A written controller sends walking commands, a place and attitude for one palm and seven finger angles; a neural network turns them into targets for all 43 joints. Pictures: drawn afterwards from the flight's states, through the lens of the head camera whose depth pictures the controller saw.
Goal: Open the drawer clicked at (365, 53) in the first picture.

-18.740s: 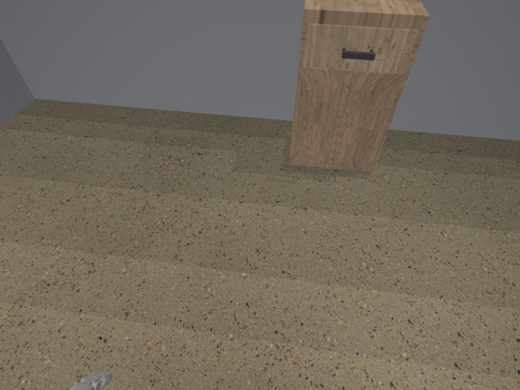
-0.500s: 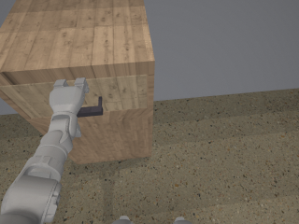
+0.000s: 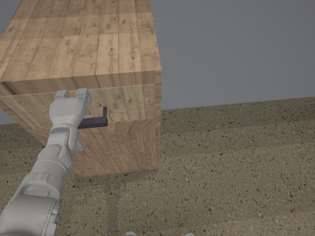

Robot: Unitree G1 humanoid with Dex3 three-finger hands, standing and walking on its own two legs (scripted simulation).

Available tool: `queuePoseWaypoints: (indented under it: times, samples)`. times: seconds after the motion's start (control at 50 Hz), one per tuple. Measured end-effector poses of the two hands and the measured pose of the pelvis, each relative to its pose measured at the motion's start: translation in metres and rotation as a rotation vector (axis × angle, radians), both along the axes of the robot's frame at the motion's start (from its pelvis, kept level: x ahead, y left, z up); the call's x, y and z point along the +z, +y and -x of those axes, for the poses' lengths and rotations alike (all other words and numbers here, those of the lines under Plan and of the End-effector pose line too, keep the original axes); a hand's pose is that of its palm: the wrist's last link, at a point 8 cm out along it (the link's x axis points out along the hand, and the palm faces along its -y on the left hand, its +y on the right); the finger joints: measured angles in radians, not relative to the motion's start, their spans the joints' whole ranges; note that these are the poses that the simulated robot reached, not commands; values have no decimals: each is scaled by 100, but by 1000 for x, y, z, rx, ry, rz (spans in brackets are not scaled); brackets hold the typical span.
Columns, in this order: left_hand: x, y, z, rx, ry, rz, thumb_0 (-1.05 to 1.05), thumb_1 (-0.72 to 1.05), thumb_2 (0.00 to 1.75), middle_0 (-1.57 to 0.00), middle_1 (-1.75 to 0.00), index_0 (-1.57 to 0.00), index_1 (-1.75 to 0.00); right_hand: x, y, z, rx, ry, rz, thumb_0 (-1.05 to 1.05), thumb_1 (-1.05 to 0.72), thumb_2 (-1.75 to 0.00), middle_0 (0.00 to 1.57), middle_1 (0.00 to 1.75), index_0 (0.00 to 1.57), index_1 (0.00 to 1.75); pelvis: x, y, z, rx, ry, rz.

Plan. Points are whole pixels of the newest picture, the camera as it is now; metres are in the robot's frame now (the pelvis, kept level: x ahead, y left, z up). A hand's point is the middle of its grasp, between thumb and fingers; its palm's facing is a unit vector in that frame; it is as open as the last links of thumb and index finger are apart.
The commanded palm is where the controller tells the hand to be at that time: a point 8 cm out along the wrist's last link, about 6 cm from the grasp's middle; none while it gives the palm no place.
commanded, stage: move the hooked fingers above the handle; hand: left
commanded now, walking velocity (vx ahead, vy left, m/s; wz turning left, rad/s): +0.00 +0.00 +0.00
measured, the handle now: (86, 117) +0.47 +0.23 -0.05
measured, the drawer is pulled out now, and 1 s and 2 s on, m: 0.00 0.00 0.00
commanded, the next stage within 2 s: none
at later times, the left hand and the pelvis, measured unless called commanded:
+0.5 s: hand (71, 122) +0.41 +0.24 +0.01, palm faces -0.01 +0.01 -1.00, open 13.8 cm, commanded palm +0.39 +0.23 +0.07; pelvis +0.00 -0.01 +0.00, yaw +0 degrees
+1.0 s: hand (67, 128) +0.40 +0.25 +0.01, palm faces -0.12 +0.01 -0.99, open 13.8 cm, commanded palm +0.39 +0.22 +0.07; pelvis -0.01 +0.00 +0.01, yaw +0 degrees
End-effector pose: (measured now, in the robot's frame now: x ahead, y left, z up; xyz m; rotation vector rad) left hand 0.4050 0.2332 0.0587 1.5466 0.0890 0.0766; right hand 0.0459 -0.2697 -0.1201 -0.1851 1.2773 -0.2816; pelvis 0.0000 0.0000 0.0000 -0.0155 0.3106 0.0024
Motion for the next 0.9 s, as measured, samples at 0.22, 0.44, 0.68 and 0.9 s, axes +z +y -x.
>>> queuePoseWaypoints:
  times: [0.22,0.44,0.68,0.9]
  samples:
    - [4,-9,3,17,84,11,-1,-48,30,-32,-120,-32,-121,5,3,-19,6,-51,-19,1,-91,-90,20,30,20,30,6,-3,-5,6,-30,-3]
    - [10,-7,6,1,-11,-4,0,-48,30,-32,-120,-32,-120,2,0,-24,15,-68,-18,1,-91,-90,20,30,20,30,3,-6,-3,-5,-21,-8]
    - [4,-15,22,-36,84,32,-1,-49,30,-32,-120,-32,-120,6,2,-23,34,-67,-8,1,-91,-90,20,30,20,30,7,-5,0,21,-55,-5]
    - [16,-2,7,59,-22,-47,0,-48,30,-31,-120,-31,-120,-1,4,-14,16,-71,-32,1,-91,-90,20,30,20,30,2,-4,9,-8,-29,-10]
